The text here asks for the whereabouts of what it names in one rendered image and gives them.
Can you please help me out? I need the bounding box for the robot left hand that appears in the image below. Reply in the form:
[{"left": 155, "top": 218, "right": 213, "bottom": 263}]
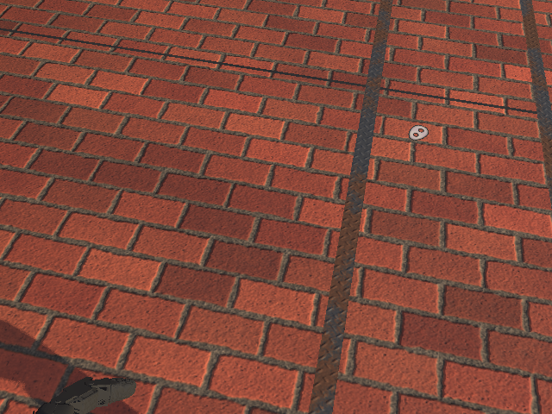
[{"left": 33, "top": 377, "right": 136, "bottom": 414}]

